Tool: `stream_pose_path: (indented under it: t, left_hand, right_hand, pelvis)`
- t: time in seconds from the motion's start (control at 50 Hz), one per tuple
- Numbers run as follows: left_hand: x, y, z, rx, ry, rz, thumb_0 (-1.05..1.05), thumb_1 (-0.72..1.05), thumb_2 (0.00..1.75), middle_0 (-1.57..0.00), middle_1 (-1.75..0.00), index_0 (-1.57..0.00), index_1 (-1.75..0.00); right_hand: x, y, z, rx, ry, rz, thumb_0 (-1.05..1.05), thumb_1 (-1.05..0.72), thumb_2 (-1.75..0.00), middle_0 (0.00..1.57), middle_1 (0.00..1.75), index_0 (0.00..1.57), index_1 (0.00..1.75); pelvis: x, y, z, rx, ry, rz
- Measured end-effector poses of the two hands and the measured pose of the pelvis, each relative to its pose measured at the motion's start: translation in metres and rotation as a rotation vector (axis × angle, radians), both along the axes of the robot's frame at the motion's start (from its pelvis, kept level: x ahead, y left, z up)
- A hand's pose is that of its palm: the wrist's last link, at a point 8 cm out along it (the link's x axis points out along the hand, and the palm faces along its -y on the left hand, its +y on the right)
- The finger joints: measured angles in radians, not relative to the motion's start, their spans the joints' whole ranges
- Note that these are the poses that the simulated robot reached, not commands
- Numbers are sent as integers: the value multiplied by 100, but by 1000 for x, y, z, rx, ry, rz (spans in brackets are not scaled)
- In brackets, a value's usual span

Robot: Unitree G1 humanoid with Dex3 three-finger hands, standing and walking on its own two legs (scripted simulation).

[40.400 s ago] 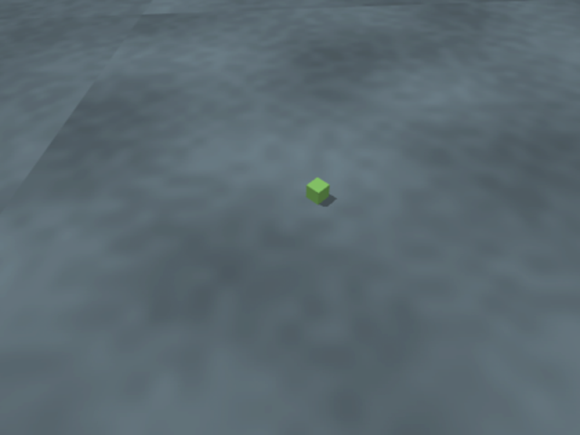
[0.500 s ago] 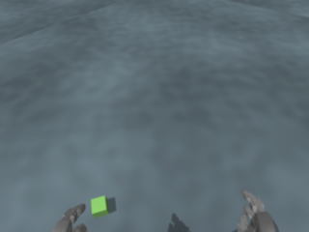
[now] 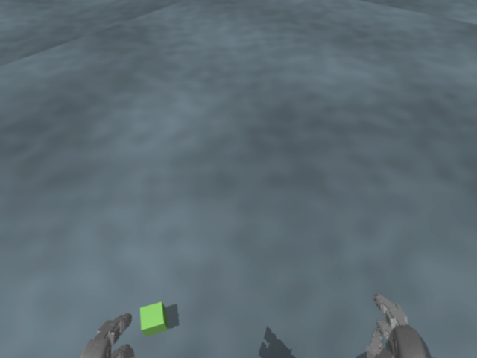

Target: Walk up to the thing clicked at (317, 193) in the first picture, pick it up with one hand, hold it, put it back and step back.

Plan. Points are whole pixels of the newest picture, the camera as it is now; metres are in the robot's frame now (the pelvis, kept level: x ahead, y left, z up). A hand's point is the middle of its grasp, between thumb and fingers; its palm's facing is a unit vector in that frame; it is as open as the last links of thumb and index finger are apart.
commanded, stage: home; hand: left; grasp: from above
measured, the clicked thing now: (154, 319) +0.43 +0.33 -0.67
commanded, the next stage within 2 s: stand in 0.48 s
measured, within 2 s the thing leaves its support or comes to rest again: neither
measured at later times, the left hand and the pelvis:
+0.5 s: hand out of the picture +0.16 +0.18 -0.04, palm faces +0.04 -0.98 -0.19, open 7.4 cm; pelvis +0.00 +0.00 +0.00, yaw +0 degrees
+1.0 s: hand out of the picture +0.07 +0.24 -0.11, palm faces +0.04 -0.94 -0.34, open 7.4 cm; pelvis +0.00 +0.01 +0.04, yaw +0 degrees
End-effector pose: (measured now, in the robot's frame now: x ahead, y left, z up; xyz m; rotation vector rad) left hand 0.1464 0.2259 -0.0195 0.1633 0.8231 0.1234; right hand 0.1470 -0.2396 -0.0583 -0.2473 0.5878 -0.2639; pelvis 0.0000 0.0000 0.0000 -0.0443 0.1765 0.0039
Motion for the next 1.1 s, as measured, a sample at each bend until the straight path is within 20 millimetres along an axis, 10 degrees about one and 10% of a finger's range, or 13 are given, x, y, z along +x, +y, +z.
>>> stream_pose_path:
  t: [0.58,0.68,1.1]
  left_hand:
    - [-6,2,1,4,0,-6,1,90,90,-20,-30,-20,-29]
    - [-1,19,-23,110,-19,-45,1,90,90,-20,-30,-20,-29]
    - [-100,60,-52,120,386,107,1,90,90,-20,-30,-20,-30]
  right_hand:
    - [-3,0,1,1,-11,-2,1,-90,-90,21,30,20,30]
    - [-15,-7,-19,-46,270,154,1,-90,-90,21,30,20,30]
    - [-84,-27,-17,36,612,3,1,-91,-90,20,30,20,30]
  pelvis:
    - [-4,1,-1,-1,-3,0]
    - [-13,1,10,35,-102,-4]
    - [-3,7,49,42,-211,8]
